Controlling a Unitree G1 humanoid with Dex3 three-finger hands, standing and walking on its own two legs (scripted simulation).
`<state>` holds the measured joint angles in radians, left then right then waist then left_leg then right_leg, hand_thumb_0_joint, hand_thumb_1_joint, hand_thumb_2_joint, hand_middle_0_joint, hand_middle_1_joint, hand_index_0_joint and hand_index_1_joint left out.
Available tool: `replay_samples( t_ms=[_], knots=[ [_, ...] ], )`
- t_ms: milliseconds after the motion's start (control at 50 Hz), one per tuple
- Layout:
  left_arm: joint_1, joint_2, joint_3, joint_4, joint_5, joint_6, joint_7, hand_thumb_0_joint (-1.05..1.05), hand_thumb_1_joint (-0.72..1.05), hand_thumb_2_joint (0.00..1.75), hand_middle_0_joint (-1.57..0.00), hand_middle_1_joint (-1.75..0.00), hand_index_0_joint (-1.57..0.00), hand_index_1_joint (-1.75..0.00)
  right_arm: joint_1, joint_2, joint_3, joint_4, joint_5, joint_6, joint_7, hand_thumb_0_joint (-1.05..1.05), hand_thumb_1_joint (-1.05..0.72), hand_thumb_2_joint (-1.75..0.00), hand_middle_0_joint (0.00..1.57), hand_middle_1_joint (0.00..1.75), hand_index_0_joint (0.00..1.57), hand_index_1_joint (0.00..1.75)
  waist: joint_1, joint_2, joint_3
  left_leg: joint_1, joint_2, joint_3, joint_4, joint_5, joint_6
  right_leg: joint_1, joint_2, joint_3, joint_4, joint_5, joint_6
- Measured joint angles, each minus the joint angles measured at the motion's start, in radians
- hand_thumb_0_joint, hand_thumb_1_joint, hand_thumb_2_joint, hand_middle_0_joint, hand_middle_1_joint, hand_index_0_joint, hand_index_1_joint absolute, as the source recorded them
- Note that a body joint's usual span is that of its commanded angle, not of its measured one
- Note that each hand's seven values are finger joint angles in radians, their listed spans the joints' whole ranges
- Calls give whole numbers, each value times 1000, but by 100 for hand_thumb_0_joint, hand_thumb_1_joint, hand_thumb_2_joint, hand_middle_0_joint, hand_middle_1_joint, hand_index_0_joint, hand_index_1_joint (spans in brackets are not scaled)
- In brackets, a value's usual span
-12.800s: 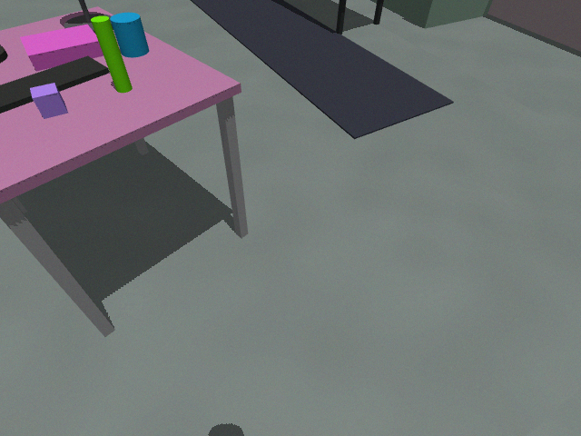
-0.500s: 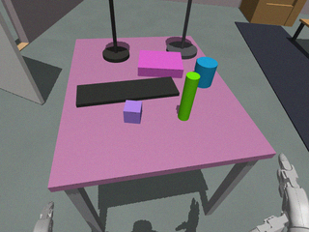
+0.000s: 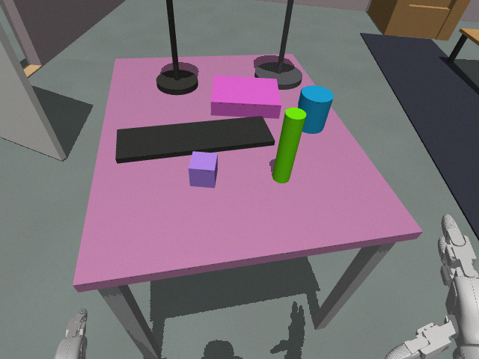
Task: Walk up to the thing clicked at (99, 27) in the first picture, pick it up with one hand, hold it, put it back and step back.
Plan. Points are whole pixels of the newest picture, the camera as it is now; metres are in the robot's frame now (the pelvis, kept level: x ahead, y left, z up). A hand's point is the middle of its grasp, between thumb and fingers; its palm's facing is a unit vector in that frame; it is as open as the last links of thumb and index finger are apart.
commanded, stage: rise first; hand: right
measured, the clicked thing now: (287, 148) +0.56 -0.14 +0.04
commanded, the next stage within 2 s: go down in 0.02 s
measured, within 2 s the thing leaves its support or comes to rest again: neither
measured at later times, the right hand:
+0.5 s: hand (412, 260) +0.23 -0.25 +0.10, palm faces +0.25 +0.92 -0.28, open 17.6 cm
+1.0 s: hand (399, 187) +0.37 -0.29 +0.11, palm faces -0.01 +1.00 +0.02, open 17.7 cm
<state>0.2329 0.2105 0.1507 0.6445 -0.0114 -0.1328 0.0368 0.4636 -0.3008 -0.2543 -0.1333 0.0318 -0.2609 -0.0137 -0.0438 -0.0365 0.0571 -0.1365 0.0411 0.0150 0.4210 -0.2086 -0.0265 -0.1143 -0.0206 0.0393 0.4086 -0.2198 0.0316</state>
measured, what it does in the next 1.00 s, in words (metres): stands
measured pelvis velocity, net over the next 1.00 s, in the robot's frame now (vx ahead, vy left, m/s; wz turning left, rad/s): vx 0.01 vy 0.00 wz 0.02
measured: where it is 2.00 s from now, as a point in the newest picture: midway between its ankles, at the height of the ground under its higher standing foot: outside the picture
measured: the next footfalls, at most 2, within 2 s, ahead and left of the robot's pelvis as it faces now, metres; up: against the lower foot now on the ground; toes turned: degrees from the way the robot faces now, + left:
none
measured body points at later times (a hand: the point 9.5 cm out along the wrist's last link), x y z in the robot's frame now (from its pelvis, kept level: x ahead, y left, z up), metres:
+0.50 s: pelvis +0.00 +0.00 +0.00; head -0.01 +0.01 +0.45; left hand +0.17 +0.27 -0.09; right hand +0.21 -0.30 +0.12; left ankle +0.02 +0.14 -0.74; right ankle +0.01 -0.14 -0.74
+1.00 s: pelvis +0.01 +0.00 -0.01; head +0.03 -0.01 +0.44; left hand +0.15 +0.27 -0.09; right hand +0.36 -0.34 +0.11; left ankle +0.02 +0.14 -0.74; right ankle +0.01 -0.14 -0.74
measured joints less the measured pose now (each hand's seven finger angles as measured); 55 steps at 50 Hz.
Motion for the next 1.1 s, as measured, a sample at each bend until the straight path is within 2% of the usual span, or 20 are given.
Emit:
replay_samples(
  t_ms=[160,260,380,500,640,720,820,940,1100],
  knots=[
    [-2,-6,3,14,0,2,-5,-1,-56,8,-7,-7,-5,-7,14,-3,-4,-35,1,-13,5,-1,57,-4,6,5,6,5,-1,-2,-2,-2,0,-2,0,1,-1,-3,0,-2,3,-2,-1],
    [-26,-8,12,39,20,1,-11,-1,-55,7,-7,-7,-6,-7,14,21,-24,-24,-4,-52,19,-1,56,-3,6,5,6,5,10,1,-20,-21,0,-3,22,-10,-2,-22,0,-2,25,-13,-1],
    [-47,5,9,56,16,4,4,-1,-55,5,-7,-7,-6,-7,-68,20,-54,49,25,-51,55,-1,57,-3,6,5,6,5,17,5,-31,-32,-1,1,40,-19,0,-34,-1,2,43,-21,1],
    [-77,8,-19,92,6,0,37,-1,-55,5,-7,-6,-6,-7,-239,-13,-92,176,87,-19,147,-1,58,-3,5,5,6,5,27,10,-30,-48,-4,7,46,-19,3,-52,-3,9,50,-19,4],
    [-101,1,-88,130,-14,-15,88,-1,-55,5,-7,-6,-6,-6,-521,-109,-151,470,201,69,339,-1,58,-3,5,5,6,5,55,21,-51,-87,-4,8,56,-19,4,-90,-4,10,56,-17,6],
    [-95,8,-112,136,-24,-30,105,-1,-55,4,-7,-5,-6,-5,-661,-171,-180,641,251,106,444,-1,58,-2,5,5,6,5,71,29,-66,-116,-3,2,66,-23,3,-117,-3,5,67,-23,4],
    [-80,29,-123,129,-31,-34,118,-1,-55,4,-7,-5,-6,-5,-791,-238,-208,808,284,130,543,-1,60,-3,5,5,5,5,83,36,-77,-158,-4,-8,81,-27,0,-158,-3,-4,90,-35,1],
    [-53,52,-143,79,-32,-38,128,-1,-54,5,-7,-6,-6,-5,-867,-276,-222,906,286,135,592,-1,60,-3,4,5,5,5,85,42,-90,-194,-12,-18,87,-30,-1,-197,-10,-15,112,-51,-1],
    [-35,42,-147,60,-18,-34,127,-1,-54,5,-7,-6,-6,-6,-845,-257,-228,883,262,125,564,-1,59,-2,5,5,5,5,77,43,-108,-215,-16,-17,102,-46,-3,-226,-15,-13,144,-77,-3]
  ],
)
